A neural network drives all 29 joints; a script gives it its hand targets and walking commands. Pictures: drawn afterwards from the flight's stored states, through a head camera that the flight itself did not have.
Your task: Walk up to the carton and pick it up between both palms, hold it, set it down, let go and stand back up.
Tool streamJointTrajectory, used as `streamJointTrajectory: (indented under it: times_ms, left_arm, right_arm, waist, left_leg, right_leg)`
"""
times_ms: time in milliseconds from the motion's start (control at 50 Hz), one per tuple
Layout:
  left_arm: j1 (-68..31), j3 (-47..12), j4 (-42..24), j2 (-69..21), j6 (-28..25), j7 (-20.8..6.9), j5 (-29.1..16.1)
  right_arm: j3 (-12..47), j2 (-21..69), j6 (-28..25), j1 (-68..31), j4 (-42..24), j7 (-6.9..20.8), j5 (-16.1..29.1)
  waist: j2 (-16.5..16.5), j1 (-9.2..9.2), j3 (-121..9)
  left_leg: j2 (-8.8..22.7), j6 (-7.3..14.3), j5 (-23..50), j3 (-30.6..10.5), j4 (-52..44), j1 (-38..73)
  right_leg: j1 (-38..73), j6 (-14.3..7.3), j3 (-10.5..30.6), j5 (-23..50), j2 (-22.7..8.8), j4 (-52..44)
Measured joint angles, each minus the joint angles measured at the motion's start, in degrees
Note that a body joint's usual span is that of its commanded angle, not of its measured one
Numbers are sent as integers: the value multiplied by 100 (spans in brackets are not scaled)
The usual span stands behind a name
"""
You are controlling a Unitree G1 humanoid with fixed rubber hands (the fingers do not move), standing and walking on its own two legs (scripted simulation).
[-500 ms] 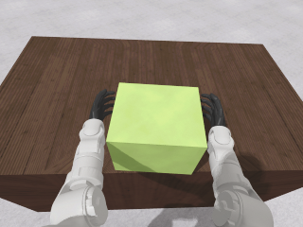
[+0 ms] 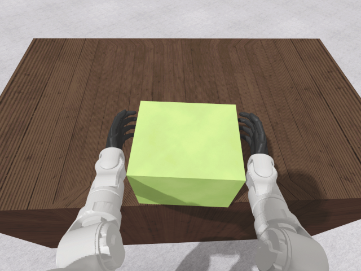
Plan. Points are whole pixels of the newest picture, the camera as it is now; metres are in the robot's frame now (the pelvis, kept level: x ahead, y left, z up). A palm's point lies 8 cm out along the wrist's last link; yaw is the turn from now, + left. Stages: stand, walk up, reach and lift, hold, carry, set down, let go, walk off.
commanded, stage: set down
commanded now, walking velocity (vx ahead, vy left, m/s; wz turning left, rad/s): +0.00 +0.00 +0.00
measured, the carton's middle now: (185, 155) +0.39 +0.05 -0.03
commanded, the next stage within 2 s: none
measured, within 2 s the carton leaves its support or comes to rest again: rests again in 0.30 s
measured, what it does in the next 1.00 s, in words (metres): stands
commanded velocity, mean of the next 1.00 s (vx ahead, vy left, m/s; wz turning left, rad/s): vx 0.00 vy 0.00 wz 0.00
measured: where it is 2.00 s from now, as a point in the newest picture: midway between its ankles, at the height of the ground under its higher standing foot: outside the picture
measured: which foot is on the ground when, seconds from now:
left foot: down 0.00-1.00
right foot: down 0.00-1.00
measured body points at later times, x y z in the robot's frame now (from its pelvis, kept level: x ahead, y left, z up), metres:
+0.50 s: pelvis +0.01 +0.01 +0.00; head +0.08 +0.02 +0.44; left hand +0.40 +0.22 +0.02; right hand +0.43 -0.11 +0.03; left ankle +0.01 +0.10 -0.75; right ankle -0.03 -0.10 -0.75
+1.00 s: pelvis +0.00 +0.01 +0.00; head +0.08 +0.03 +0.44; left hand +0.40 +0.22 +0.02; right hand +0.42 -0.11 +0.03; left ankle +0.01 +0.10 -0.75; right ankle -0.03 -0.10 -0.75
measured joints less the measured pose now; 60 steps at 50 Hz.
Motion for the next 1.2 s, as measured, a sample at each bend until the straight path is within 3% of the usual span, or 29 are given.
streamJointTrajectory:
  times_ms: [160,320,600,1200]
  left_arm:
    - [-164,125,201,5,-92,-13,99]
    - [-429,175,323,77,172,5,283]
    - [-267,331,125,-61,-101,-10,371]
    - [-426,722,42,-138,-99,-154,724]
  right_arm:
    - [-194,2,-54,-68,64,11,-132]
    - [-624,99,251,-255,-23,132,-422]
    - [-639,89,-26,-209,-46,206,-511]
    - [-899,166,28,-326,-154,294,-698]
  waist:
    - [-67,32,6]
    - [-54,14,-46]
    - [44,-9,-39]
    - [-15,-24,-24]
  left_leg:
    - [-4,12,55,19,-41,-41]
    - [-42,41,60,37,-75,-93]
    - [-46,59,-62,16,76,-192]
    - [-47,70,-10,10,106,-353]
  right_leg:
    - [-71,-3,15,32,-5,11]
    - [-148,18,28,9,-44,32]
    - [-175,48,5,-48,-51,49]
    - [-379,39,-10,-54,-59,178]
